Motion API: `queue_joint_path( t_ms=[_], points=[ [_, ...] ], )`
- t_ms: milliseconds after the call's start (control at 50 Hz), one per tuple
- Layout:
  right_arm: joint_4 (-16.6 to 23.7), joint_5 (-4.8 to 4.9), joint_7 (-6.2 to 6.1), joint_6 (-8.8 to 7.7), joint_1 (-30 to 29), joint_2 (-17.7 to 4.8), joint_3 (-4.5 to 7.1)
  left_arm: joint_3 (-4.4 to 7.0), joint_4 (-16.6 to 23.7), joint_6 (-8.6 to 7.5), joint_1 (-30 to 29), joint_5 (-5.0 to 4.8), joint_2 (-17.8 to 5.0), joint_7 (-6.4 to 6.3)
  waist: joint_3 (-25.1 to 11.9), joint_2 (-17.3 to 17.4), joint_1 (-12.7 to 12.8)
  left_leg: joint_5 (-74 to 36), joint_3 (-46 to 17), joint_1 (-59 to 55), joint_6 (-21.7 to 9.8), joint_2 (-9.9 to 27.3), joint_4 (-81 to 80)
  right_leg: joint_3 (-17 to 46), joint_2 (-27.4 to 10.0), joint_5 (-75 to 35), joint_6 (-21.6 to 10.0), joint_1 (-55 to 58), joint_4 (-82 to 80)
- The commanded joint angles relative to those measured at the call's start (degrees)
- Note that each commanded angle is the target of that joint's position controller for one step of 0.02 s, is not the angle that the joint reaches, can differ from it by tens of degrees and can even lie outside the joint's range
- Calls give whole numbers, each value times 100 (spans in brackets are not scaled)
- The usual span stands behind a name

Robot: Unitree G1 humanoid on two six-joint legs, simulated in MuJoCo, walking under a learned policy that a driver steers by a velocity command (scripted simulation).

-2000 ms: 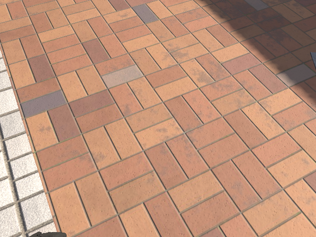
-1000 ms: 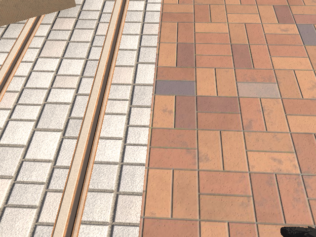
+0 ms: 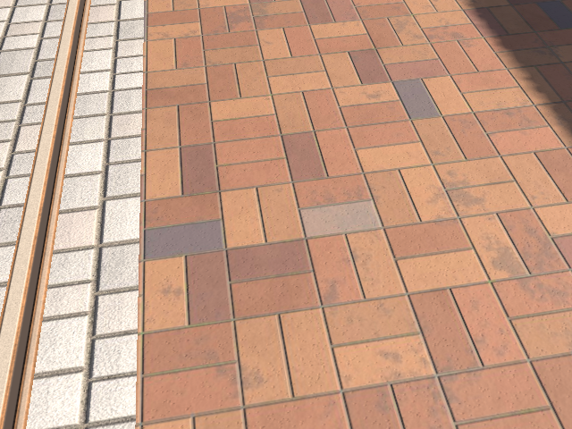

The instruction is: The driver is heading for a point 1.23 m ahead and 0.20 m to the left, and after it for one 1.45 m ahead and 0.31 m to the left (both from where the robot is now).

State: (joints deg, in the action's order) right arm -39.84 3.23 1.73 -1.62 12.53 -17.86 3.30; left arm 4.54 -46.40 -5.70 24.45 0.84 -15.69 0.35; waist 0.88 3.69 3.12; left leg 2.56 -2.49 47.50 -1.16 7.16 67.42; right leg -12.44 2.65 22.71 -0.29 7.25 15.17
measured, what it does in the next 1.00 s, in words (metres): walks ahead, turning left: left foot, then right foot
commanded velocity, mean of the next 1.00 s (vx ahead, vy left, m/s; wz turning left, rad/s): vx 0.98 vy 0.00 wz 0.29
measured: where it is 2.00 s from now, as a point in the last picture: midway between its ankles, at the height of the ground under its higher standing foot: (271, 123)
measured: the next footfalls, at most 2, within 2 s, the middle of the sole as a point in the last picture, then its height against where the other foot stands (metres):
left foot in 0.18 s outside the picture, level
right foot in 0.60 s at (305, 325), level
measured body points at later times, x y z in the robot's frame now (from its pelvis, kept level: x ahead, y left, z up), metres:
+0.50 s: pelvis +0.41 +0.04 +0.01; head +0.43 +0.07 +0.46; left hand +0.56 +0.35 -0.03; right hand +0.54 -0.20 -0.09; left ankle +0.28 +0.06 -0.72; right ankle +0.70 -0.05 -0.66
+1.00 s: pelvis +0.84 +0.17 +0.01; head +0.86 +0.17 +0.46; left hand +0.67 +0.38 -0.11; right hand +1.18 +0.10 -0.01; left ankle +0.98 +0.38 -0.69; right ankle +0.73 +0.02 -0.72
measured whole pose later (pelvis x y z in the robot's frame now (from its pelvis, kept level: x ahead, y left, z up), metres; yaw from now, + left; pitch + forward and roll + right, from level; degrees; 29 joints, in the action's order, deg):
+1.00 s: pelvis +0.84 +0.17 +0.01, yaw +15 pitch +1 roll +1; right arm -32.6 0.2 1.4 -8.8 -5.4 -13.7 -0.3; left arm 2.6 -47.1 -4.0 33.4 -3.0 -13.0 -0.2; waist 1.8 0.7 9.9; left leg -2.7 -9.0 32.0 1.4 -0.6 28.1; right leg 17.1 5.7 22.2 -5.0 5.0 18.5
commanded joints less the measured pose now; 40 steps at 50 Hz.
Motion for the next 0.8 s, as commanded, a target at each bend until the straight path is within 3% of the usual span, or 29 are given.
queue_joint_path(
  t_ms=[20, 60, 100, 120, 140, 160, 180, 200, 220, 240, 260, 280, 300, 340, 380, 400, 440, 480, 540, 580, 600, 620, 640, 660, 680, 700, 720, 740, 800],
  points=[
    [579, -45, 118, -75, -581, -32, -77, 41, 436, -146, -612, -6, -559, -106, 1161, -498, -172, -604, 371, 110, -151, -77, -945, 84, -1397, -3377, -121, -1017, -991],
    [749, -40, 261, -132, -948, 22, -103, 69, 368, -90, -471, 9, -844, -187, 1100, -482, -175, -599, 945, -512, -418, -390, -1840, -262, -1368, -5192, 132, -860, -705],
    [859, 30, 323, -134, -930, -185, -9, 156, 320, 9, -278, 14, -1304, -323, 600, -925, -419, -253, 1423, -1363, -634, -877, -2041, -328, -1524, -8086, 198, -401, 103],
    [802, 73, 318, -76, -458, -399, 93, 208, 386, 79, -429, -24, -1512, -376, 257, -1241, -794, 61, 1443, -1939, -745, -1030, -2027, -294, -1664, -9135, 157, -261, 755],
    [596, 86, 278, 22, 519, -754, 268, 257, 516, 135, -757, -66, -1668, -366, -244, -1427, -1382, 377, 1330, -3014, -931, -1114, -1936, -199, -1784, -9754, 52, -413, 1852],
    [220, 15, 187, 132, 1923, -1270, 525, 264, 716, 115, -1138, -116, -1665, -290, -860, -1275, -2023, 451, 952, -4818, -1194, -1123, -2223, 14, -1678, -9351, -89, -1174, 3457],
    [-89, 13, 51, 195, 2599, -1353, 588, 118, 745, 5, -1416, -192, -1115, -169, -696, -262, -2228, 14, 289, -6139, -1407, -848, -3081, 38, -764, -4180, -51, -2574, 5881],
    [28, -174, 47, 136, 2041, -1516, 504, -248, 1051, -256, -836, -33, 68, -46, -742, 1672, -1113, -60, -1500, -6960, -1941, -328, -2898, 856, 126, 1140, 7, -4615, 8127],
    [407, -352, 51, -54, 1568, -1224, 388, -319, 1430, -504, -639, -218, -177, 17, -1827, 1310, -850, 2924, -4376, -7295, -2839, 640, -4495, 2094, 203, 960, -167, -5700, 8435],
    [462, -300, 66, -173, 1581, -876, 353, -197, 1553, -603, -1401, -345, -793, 12, -1087, 46, -1017, 3720, -4691, -6539, -2428, 681, -5434, 2214, -84, 382, -370, -5756, 7791],
    [453, -284, 98, -281, 1217, -787, 309, -179, 1612, -593, -1495, -363, -771, -6, -309, -861, -550, 3668, -4461, -5427, -2200, 636, -5662, 2185, -293, -81, -381, -5590, 7015],
    [523, -267, 108, -355, 796, -700, 273, -193, 1451, -505, -1319, -232, -650, -43, 59, -1244, -229, 3180, -3996, -4560, -2073, 367, -5628, 2246, -520, -324, -259, -5164, 6556],
    [600, -302, 57, -376, 466, -758, 285, -167, 1383, -410, -1089, -145, -668, -50, 251, -1022, 23, 2791, -3582, -3866, -2067, 90, -5638, 2312, -629, -479, -83, -4798, 6197],
    [592, -259, -46, -370, 265, -577, 221, -120, 1355, -234, -1097, -69, -800, -90, 508, -749, 137, 2134, -2731, -2957, -1917, -336, -5754, 2151, -814, -657, 204, -4367, 5380],
    [501, -174, -180, -366, 352, -533, 190, -194, 1662, -193, -1830, 110, -617, -117, 767, -583, -123, 1233, -1963, -2149, -1772, -743, -5788, 1729, -695, -1402, 421, -3946, 4214],
    [422, -148, -241, -341, 424, -545, 196, -240, 1792, -199, -2212, 130, -450, -106, 790, -446, -291, 970, -1702, -1911, -1632, -937, -5669, 1608, -577, -2010, 488, -3652, 3574],
    [267, -101, -287, -278, 664, -669, 249, -301, 1981, -218, -2737, 36, -192, -61, 591, -198, -641, 1071, -1542, -1743, -1326, -1076, -5524, 1405, -277, -2831, 542, -2925, 2380],
    [114, -71, -289, -271, 922, -671, 259, -216, 2043, -253, -2885, -159, -353, -20, 339, 51, -833, 1353, -1738, -2337, -1222, -847, -5349, 1512, -203, -3232, 588, -2716, 1762],
    [-148, -121, -317, -233, 1211, -496, 228, -112, 1964, -301, -2905, -236, -627, 42, 328, 394, -942, 422, -1792, -4036, -1100, -297, -4897, 1533, -482, -3204, 341, -3337, 1284],
    [-163, -313, -247, -160, 1080, -710, 273, 97, 1758, -289, -1994, -269, -968, 12, -212, 555, -403, -2511, -1638, -4956, -962, -47, -3954, 1176, -246, -2251, -58, -2834, 1457],
    [-110, -440, -197, -136, 792, -756, 254, 203, 1541, -232, -986, -326, -1166, -39, -772, 591, 234, -3851, -1302, -4813, -824, -163, -2767, 986, -165, -1928, -296, -1790, 1610],
    [59, -546, -198, -154, 481, -469, 130, 176, 1227, -165, 546, -267, -1280, -61, -1689, 131, 912, -3022, -1175, -3535, -706, -341, -621, 1839, -670, -1214, -584, 242, 2198],
    [71, -215, -129, -275, 1834, 441, -103, 263, 841, -175, 761, -96, -1790, 105, -2254, -3183, -46, 2220, -746, -1259, -195, -1514, 1632, 5610, -1976, 1142, -1814, 1843, 702],
    [4, -65, -133, -362, 1606, -86, -134, 129, 921, -199, 655, -155, -1060, 180, -1776, -2614, 123, 2318, -783, -376, -343, -1109, 1740, 7105, -2055, 2696, -1733, 1773, -224],
    [215, -78, -95, -464, 527, -461, -75, 75, 998, -149, 203, -125, -732, 138, -807, -1458, 278, 1852, -720, -119, -443, -831, 1560, 6217, -1918, 2010, -1567, 1026, -184],
    [408, -257, -94, -571, -327, -464, -117, 75, 1012, -109, 117, -83, -792, 167, -378, -305, 329, 1645, -597, -431, -492, -739, 1072, 5455, -1555, 816, -1415, 183, -152],
    [548, -358, -92, -663, -620, -342, -117, 79, 978, -111, 23, -83, -831, 206, -122, -124, 140, 1583, -601, -525, -444, -672, 549, 5036, -1298, 104, -1469, -255, -156],
    [567, -385, -80, -696, -574, -261, -118, 21, 927, -120, -60, -57, -675, 201, -124, -331, -81, 1441, -671, -787, -398, -547, 74, 4652, -1046, -298, -1464, -487, -232],
    [600, -450, -102, -687, -625, -204, -148, -52, 734, -86, 29, -265, -495, 148, 119, -639, -279, 1519, -531, -956, -90, -522, -1073, 4275, -889, -1001, -1622, -956, -387]
  ],
)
